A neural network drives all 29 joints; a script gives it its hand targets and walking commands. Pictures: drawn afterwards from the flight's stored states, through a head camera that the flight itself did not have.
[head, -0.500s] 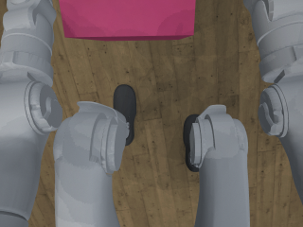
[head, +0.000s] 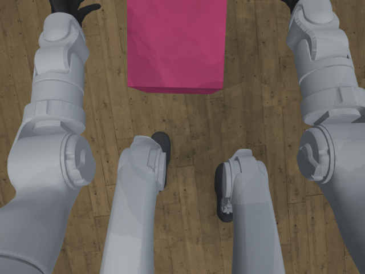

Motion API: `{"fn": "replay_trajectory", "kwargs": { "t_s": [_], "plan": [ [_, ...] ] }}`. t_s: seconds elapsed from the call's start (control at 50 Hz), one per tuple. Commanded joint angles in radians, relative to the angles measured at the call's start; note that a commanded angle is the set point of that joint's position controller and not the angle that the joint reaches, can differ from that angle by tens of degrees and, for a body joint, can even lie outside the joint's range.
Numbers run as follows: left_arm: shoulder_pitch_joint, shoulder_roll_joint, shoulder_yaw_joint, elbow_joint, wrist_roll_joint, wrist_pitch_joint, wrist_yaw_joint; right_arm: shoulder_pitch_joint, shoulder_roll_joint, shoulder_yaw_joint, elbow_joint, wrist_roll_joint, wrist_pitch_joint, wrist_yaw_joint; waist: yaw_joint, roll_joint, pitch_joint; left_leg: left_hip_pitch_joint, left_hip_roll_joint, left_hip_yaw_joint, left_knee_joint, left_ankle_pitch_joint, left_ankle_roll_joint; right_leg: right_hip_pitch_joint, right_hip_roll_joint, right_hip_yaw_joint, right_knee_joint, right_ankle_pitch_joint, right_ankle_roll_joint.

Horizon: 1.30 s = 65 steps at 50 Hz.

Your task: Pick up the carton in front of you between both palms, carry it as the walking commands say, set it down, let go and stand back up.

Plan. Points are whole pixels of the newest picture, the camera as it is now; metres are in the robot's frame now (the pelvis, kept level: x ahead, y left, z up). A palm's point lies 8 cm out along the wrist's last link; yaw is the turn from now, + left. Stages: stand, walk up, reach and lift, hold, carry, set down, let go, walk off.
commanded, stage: set down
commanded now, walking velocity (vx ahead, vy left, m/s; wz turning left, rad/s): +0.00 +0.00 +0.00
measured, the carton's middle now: (178, 53) +0.52 +0.09 -0.35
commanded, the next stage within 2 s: let go in 0.50 s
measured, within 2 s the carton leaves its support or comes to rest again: neither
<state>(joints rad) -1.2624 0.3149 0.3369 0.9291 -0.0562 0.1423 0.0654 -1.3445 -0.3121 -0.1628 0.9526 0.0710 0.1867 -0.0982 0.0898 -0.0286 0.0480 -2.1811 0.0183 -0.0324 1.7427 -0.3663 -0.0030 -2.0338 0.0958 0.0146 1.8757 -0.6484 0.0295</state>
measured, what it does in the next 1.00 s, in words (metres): rises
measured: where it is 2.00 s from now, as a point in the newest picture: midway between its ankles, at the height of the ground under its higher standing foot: (192, 187)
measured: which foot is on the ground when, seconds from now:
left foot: down 0.00-1.00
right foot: down 0.00-1.00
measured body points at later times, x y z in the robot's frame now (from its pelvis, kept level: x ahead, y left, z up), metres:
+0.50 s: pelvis +0.03 +0.01 +0.14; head +0.34 +0.04 +0.46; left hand +0.51 +0.28 +0.03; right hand +0.59 -0.12 +0.04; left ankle +0.14 +0.13 -0.44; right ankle +0.07 -0.12 -0.44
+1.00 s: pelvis +0.08 +0.02 +0.25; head +0.29 +0.05 +0.65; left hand +0.39 +0.29 +0.14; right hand +0.45 -0.15 +0.14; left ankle +0.14 +0.13 -0.44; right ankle +0.07 -0.12 -0.44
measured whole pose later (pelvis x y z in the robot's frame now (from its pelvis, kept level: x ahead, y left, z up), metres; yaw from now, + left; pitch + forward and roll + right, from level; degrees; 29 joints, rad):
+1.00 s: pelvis +0.08 +0.02 +0.25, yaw +3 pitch +30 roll -2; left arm -0.34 0.22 0.18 0.56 0.04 0.08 -0.09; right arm -0.42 -0.15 -0.19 0.61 -0.07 0.07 -0.01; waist 0.06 -0.01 -0.05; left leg -1.09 -0.01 -0.01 0.76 -0.19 0.03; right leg -0.95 0.03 0.06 0.80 -0.38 0.03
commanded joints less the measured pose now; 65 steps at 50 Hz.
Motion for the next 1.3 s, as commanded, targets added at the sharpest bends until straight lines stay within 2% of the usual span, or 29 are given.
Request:
{"fn": "replay_trajectory", "kwargs": {
  "t_s": [0.0, 0.08, 0.14, 0.3, 0.46, 0.52, 0.58, 0.66, 0.74, 0.8, 0.92, 1.02, 1.2, 1.28],
  "plan": [
    [-0.197, 0.149, 0.012, -0.178, -0.005, 0.001, -0.004, -0.242, -0.105, -0.006, -0.182, -0.001, -0.004, 0.000, 0.047, -0.019, -1.217, 1.072, -0.059, 0.097, -0.096, 0.357, -0.013, 0.267, 0.031, -0.093, -0.305, 0.224, 0.015],
    [-0.153, 0.138, 0.005, -0.242, -0.016, 0.029, -0.019, -0.205, -0.108, -0.014, -0.247, -0.006, 0.016, 0.007, 0.037, -0.028, -1.266, 1.158, -0.067, 0.094, -0.166, 0.416, -0.013, 0.329, 0.036, -0.098, -0.374, 0.268, 0.019],
    [-0.120, 0.122, 0.002, -0.261, -0.016, 0.041, -0.029, -0.168, -0.107, -0.025, -0.255, -0.013, 0.023, 0.018, 0.029, -0.019, -1.250, 1.206, -0.069, 0.089, -0.221, 0.440, -0.015, 0.346, 0.036, -0.097, -0.429, 0.284, 0.019],
    [-0.047, 0.075, 0.017, -0.243, 0.022, 0.028, -0.042, -0.079, -0.087, -0.059, -0.191, -0.041, -0.003, 0.056, 0.018, 0.009, -1.153, 1.314, -0.061, 0.069, -0.388, 0.467, -0.022, 0.379, 0.025, -0.080, -0.596, 0.312, 0.021],
    [-0.009, 0.046, 0.049, -0.224, 0.069, 0.001, -0.051, -0.058, -0.073, -0.081, -0.162, -0.068, -0.033, 0.082, 0.023, -0.008, -1.075, 1.399, -0.054, 0.054, -0.561, 0.461, -0.017, 0.506, 0.011, -0.061, -0.768, 0.339, 0.027],
    [0.028, 0.031, 0.058, -0.216, 0.099, -0.008, -0.062, -0.019, -0.051, -0.098, -0.150, -0.097, -0.039, 0.085, 0.012, -0.016, -1.060, 1.427, -0.053, 0.054, -0.614, 0.455, -0.015, 0.568, 0.007, -0.056, -0.825, 0.356, 0.032],
    [0.121, 0.029, 0.057, -0.239, 0.135, -0.011, -0.082, 0.081, -0.022, -0.114, -0.180, -0.136, -0.037, 0.074, 0.003, -0.017, -1.115, 1.512, -0.057, 0.059, -0.658, 0.514, -0.008, 0.669, 0.008, -0.054, -0.878, 0.427, 0.037],
    [0.298, 0.041, 0.018, -0.320, 0.176, -0.010, -0.118, 0.273, 0.031, -0.117, -0.287, -0.174, -0.032, 0.046, -0.002, 0.000, -1.156, 1.634, -0.060, 0.059, -0.723, 0.584, 0.003, 0.810, 0.011, -0.052, -0.943, 0.517, 0.037],
    [0.465, 0.042, -0.040, -0.409, 0.171, -0.019, -0.140, 0.449, 0.060, -0.088, -0.409, -0.166, -0.049, 0.035, 0.002, 0.034, -1.076, 1.768, -0.053, 0.038, -0.792, 0.615, 0.009, 0.864, 0.008, -0.050, -1.017, 0.509, 0.031],
    [0.578, 0.026, -0.079, -0.447, 0.146, -0.035, -0.150, 0.561, 0.066, -0.067, -0.460, -0.149, -0.074, 0.044, -0.004, 0.050, -0.972, 1.851, -0.043, 0.016, -0.845, 0.606, 0.009, 0.878, 0.001, -0.044, -1.076, 0.469, 0.024],
    [0.832, -0.022, -0.144, -0.462, 0.091, -0.078, -0.155, 0.814, 0.069, -0.047, -0.445, -0.138, -0.127, 0.083, -0.031, 0.058, -0.793, 1.972, -0.021, -0.029, -0.946, 0.597, 0.001, 0.956, -0.012, -0.034, -1.172, 0.421, 0.009],
    [1.038, -0.033, -0.186, -0.486, 0.075, -0.114, -0.143, 1.018, 0.062, -0.029, -0.428, -0.130, -0.167, 0.105, -0.037, 0.066, -0.666, 2.065, -0.013, -0.046, -1.021, 0.607, -0.003, 1.071, -0.021, -0.025, -1.242, 0.413, -0.002],
    [1.348, -0.033, -0.245, -0.590, 0.054, -0.159, -0.121, 1.307, 0.045, 0.027, -0.497, -0.103, -0.222, 0.129, -0.048, 0.053, -0.414, 2.171, -0.031, -0.013, -1.185, 0.535, -0.015, 1.423, -0.043, 0.001, -1.400, 0.467, -0.015],
    [1.428, -0.028, -0.261, -0.613, 0.047, -0.156, -0.122, 1.409, 0.043, 0.050, -0.535, -0.094, -0.219, 0.137, -0.063, 0.020, -0.290, 2.211, -0.047, 0.008, -1.251, 0.477, -0.016, 1.547, -0.055, 0.008, -1.477, 0.493, -0.015]
  ]
}}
